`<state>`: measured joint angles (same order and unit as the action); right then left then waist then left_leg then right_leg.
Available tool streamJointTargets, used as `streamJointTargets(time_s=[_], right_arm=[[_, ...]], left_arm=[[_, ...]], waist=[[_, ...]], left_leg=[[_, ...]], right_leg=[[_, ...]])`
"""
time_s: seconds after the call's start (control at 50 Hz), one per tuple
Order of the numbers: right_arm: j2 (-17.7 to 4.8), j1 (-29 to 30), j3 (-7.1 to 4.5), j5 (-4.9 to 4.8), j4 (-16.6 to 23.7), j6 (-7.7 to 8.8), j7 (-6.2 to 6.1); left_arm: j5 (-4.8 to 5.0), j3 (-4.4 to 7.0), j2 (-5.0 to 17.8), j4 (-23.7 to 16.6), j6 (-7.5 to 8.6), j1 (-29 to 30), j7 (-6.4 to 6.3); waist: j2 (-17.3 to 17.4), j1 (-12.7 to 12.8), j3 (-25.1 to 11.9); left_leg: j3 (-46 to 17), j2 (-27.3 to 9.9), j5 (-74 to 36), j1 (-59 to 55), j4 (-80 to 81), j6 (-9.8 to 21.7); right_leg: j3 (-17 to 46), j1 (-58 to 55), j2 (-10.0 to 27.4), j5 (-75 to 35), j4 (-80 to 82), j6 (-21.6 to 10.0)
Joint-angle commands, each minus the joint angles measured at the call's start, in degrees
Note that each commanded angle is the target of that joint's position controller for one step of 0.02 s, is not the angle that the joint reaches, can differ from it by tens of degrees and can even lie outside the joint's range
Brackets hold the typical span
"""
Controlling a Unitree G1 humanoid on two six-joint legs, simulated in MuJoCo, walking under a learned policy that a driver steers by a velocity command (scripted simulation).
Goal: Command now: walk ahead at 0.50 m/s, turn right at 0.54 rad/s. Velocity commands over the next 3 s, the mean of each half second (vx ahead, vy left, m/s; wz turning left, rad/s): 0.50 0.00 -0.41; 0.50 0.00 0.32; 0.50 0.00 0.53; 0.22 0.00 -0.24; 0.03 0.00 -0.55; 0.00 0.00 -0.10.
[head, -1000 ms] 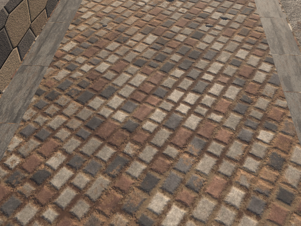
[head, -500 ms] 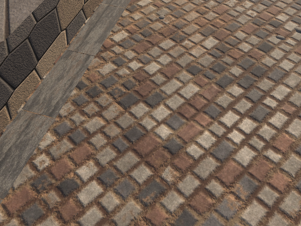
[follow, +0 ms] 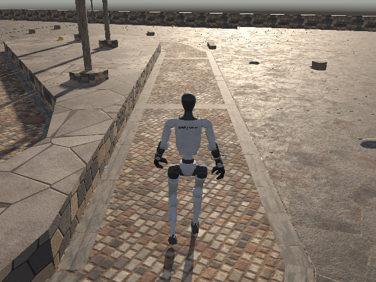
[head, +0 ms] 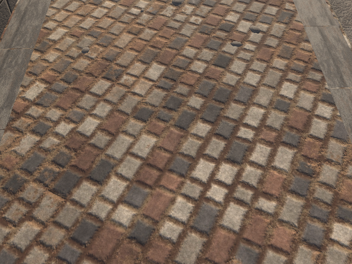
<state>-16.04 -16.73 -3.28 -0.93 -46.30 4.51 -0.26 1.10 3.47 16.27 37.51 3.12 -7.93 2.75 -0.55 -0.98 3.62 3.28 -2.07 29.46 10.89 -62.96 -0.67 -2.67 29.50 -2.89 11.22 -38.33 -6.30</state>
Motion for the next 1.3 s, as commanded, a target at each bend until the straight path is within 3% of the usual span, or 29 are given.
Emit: streamJointTargets(time_s=[0.02,0.04,0.06,0.14,0.24,0.32,0.38,0.42,0.44,0.46,0.48,0.5,0.52,0.54,0.56,0.6,0.7,0.8,0.84,0.88,0.9,0.92,0.94,0.96,0.98,1.02,1.12,1.22,1.3], right_arm=[[-7.14,5.82,-0.62,-1.03,9.28,4.39,0.59],[-7.31,5.97,-0.92,0.47,8.75,4.25,0.12],[-7.77,4.53,-1.32,1.02,8.63,3.56,0.1],[-5.31,5.21,-0.84,2.09,8.91,1.29,-0.17],[-2.85,15.53,0.46,1.55,10.8,1.54,0.51],[-4.28,20.19,0.17,0.87,12.08,2.64,1.77],[-6.11,18.45,-0.67,0.78,12.24,3.31,2.1],[-8.26,9.14,-2.04,1.2,9.89,3.74,1.67],[-10.98,-0.07,-2.82,1.91,8.88,3.83,1.3],[-15.62,-7.52,-4.29,2.18,6.69,3.18,1.37],[-11.34,-9.37,-3.33,0.23,5.3,2.9,1.98],[-8.22,-5.35,-2.28,-0.33,5.88,2.55,1.89],[-7.08,-1.8,-1.68,0.29,6.87,1.89,1.81],[-6.24,0.23,-1.23,0.66,7.01,1.56,1.96],[-5.36,1.29,-0.82,0.98,7.32,1.62,1.94],[-5.43,1.53,-0.81,0.65,7.17,1.53,1.81],[-8.91,-1.44,-1.96,-0.36,5.27,0.64,0.33],[-9.4,-6.26,-2.11,-0.91,3.74,-0.73,-0.19],[-9.73,-5.86,-2.32,-0.92,3.85,-1.17,-0.42],[-7.82,-4.58,-1.84,-0.64,4.52,-1.43,-0.5],[-4.85,-3.2,-0.78,0.02,5.83,-1.15,-0.29],[-0.68,-8.9,0.55,-0.72,7.47,-0.43,-0.4],[-4.49,-9.65,-0.06,-1.52,7.68,-0.24,-0.49],[-8.08,-5.86,-1.2,-1.63,7.52,-0.6,-0.46],[-8.06,-3.02,-1.37,-1.09,7.87,-1.03,-0.42],[-6.54,-0.91,-1.64,-0.52,8.61,-1.76,0.02],[-3.3,2.5,-0.95,-0.15,10.67,-2.99,0.73],[-2.18,10.73,-0.12,-0.25,12.83,-2.25,2.45],[-3.07,16.15,-0.28,-0.52,15.71,-2.38,3.58]], left_arm=[[-0.01,2.93,9.21,-1.49,1.18,-12.43,-0.58],[-0.08,2.4,7.49,-2.43,1.13,-8.56,-0.64],[-0.82,1.95,6.39,-3.47,1.2,-6.58,-0.87],[-0.43,2.3,8.08,-2.65,1.52,-7.25,-2.01],[0.16,2.23,8.51,-0.82,0.56,-10.74,-3.33],[0.24,1.94,8.35,1.49,0.41,-14.41,-3.26],[-0.06,2.11,8.81,2.27,-0.04,-13.97,-3.39],[-0.3,1.64,7.58,1.81,-0.31,-11.99,-3.33],[-1.02,0.66,5.56,0.5,-0.21,-11.12,-3.28],[0.05,-0.49,1.89,0.72,0.55,-19.59,-3.18],[0.53,-0.41,4.48,0.86,1.15,-19.07,-3.13],[0.92,0.62,8.3,-0.21,1.42,-12.47,-2.91],[0.21,0.38,7.91,-1.52,1.73,-7.41,-2.86],[-0.88,0.41,7.03,-2.4,2.14,-4.74,-2.78],[-1.53,0.62,6.46,-2.53,2.31,-5.01,-2.78],[-1.68,0.23,4.4,-2.19,2.28,-6.84,-2.66],[-1.68,-1.16,1.44,-4.1,2.66,1.7,-2.57],[-0.53,-0.44,3.41,-5.73,3.66,8.69,-1.69],[-0.33,0.32,4.81,-5.8,4.1,7.81,-1.65],[-0.7,1.59,6.59,-4.02,4.36,0.68,-2.14],[-1.56,2.56,9.43,-3.21,4.43,-7.47,-2.73],[-2.26,3.93,14.36,-1.9,3.44,-13.79,-3.02],[-1.49,3.45,11.44,-0.95,3.0,-15.07,-2.59],[-1.12,2.4,7.67,-1.18,2.95,-12.83,-2.64],[-1.27,1.77,5.96,-1.36,2.81,-9.97,-2.61],[-1.73,0.97,3.47,-0.67,2.85,-5.73,-2.41],[-1.52,2.16,6.04,2.11,3.83,-5.21,-2.48],[-1.09,2.77,8.79,4.48,3.06,-6.67,-3.02],[0.12,3.44,11.05,6.4,2.04,-9.24,-3.04]], waist=[[-0.11,5.29,-12.37],[1.63,2.88,-9.16],[0.25,0.87,-8.58],[-0.38,-0.25,-6.04],[-4.25,3.98,-4.79],[-5.11,6.42,-3.63],[-6.81,4.83,-3.12],[-6.57,-0.22,-7.77],[-2.72,-4.4,-15.86],[13.07,-2.97,-23.98],[15.86,-3.8,-22.68],[9.58,-4.17,-12.89],[4.61,-3.36,-8.07],[2.69,-2.04,-3.72],[3.65,-0.39,-3.42],[5.8,1.13,-4.55],[5.41,-1.09,-3.84],[6.07,-3.28,-3.56],[7.02,-1.78,-3.73],[6.94,2.37,-6.63],[3.12,6.44,-12.88],[-12.18,5.89,-21.08],[-15.72,5.84,-19.78],[-9.48,6.23,-12.43],[-5.81,5.26,-8.25],[-5.6,2.58,-3.54],[-4.01,1.39,-1.93],[-2.65,4.1,-0.86],[-2.84,5.17,0.77]], left_leg=[[-9.4,-1.18,-6.64,34.79,-13.32,2.46],[-8.85,-2.9,-8.99,31.28,-8.76,2.1],[-9.31,-4.12,-10.69,27.16,-6.58,1.7],[-6.9,-3.64,-15.56,24.78,3.06,-1.98],[-5.34,-0.05,-32.94,21.36,24.99,-3.15],[-5.74,0.83,-34.55,20.48,32.01,-1.17],[-5.5,1.26,-27.52,18.9,34.79,1.77],[-3.94,2.07,-28.11,5.72,37.85,4.95],[-11.76,-5.67,-30.04,-9.2,35.69,9.01],[-35.38,-17.72,-20.83,-31.27,37.49,19.06],[-48.75,-20.26,-6.74,-31.92,45.41,19.97],[-42.47,-18.11,-2.34,-24.42,46.81,17.26],[-35.56,-15.34,-6.18,-16.58,47.58,15.54],[-31.37,-12.92,-12.32,-9.68,49.13,15.45],[-28.42,-10.75,-18.02,-6.12,50.06,14.81],[-24.27,-8.17,-25.92,-3.43,51.15,15.13],[-17.43,-5.54,-31.14,1.8,51.55,14.26],[-21.44,-6.61,-25.33,0.19,47.79,12.49],[-24.4,-7.35,-23.31,-0.82,45.11,11.27],[-23.78,-4.18,-24.68,1.65,38.01,8.76],[-20.2,-0.99,-21.26,7.44,24.88,6.61],[-11.54,6.08,-4.44,24.95,6.67,2.98],[-11.66,3.43,4.07,34.25,-4.31,2.18],[-12.54,0.99,-0.69,36.72,-8.71,1.96],[-11.08,-0.69,-4.99,35.63,-9.15,1.59],[-10.58,-3.4,-10.12,32.39,-5.72,1.13],[-9.13,-4.75,-17.77,31.41,1.75,-0.51],[-5.57,-3.94,-30.24,28.1,17.66,0.54],[-2.82,-2.88,-26.83,27.11,24.29,2.95]], right_leg=[[35.3,-38.3,17.94,-1.89,20.96,-13.04],[29.78,-30.63,15.64,-8.66,21.34,-11.67],[26.79,-25.76,14.19,-13.37,22.47,-11.4],[19.9,-17.42,11.03,-22.25,24.71,-11.28],[15.44,-16.03,7.0,-14.94,23.15,-6.73],[19.69,-21.45,10.66,-10.88,20.6,-6.13],[23.16,-26.56,13.34,-14.81,17.26,-5.05],[20.59,-26.15,9.72,-27.64,7.7,-2.89],[17.43,-19.32,6.6,-22.1,-6.34,-0.81],[11.29,2.39,-2.5,2.62,-27.97,4.18],[13.24,12.23,-2.19,20.92,-35.27,4.65],[12.68,16.26,1.62,16.8,-37.81,4.4],[9.89,15.36,4.13,12.4,-36.04,4.27],[8.86,14.48,5.57,9.59,-31.78,4.49],[8.77,11.37,7.11,7.34,-28.13,4.69],[7.19,7.77,7.33,6.5,-22.81,5.87],[5.05,2.12,5.22,-5.17,-2.9,8.69],[6.3,-3.65,2.45,-11.1,7.96,8.66],[6.66,-7.43,2.35,-8.54,10.71,7.46],[6.19,-19.01,3.47,-7.22,14.22,4.93],[13.03,-31.42,11.32,-5.25,13.46,1.46],[33.18,-49.64,24.36,3.39,15.81,-6.69],[45.39,-48.93,28.02,14.54,20.05,-9.09],[39.13,-42.64,25.78,16.0,21.22,-7.26],[31.43,-36.43,23.25,10.36,22.03,-5.71],[21.34,-27.21,19.07,0.55,25.28,-4.37],[9.07,-23.13,18.14,-13.0,29.43,-5.3],[-0.27,-25.04,16.92,-15.7,29.25,-3.22],[-3.22,-30.43,19.03,-17.67,27.36,-1.55]])
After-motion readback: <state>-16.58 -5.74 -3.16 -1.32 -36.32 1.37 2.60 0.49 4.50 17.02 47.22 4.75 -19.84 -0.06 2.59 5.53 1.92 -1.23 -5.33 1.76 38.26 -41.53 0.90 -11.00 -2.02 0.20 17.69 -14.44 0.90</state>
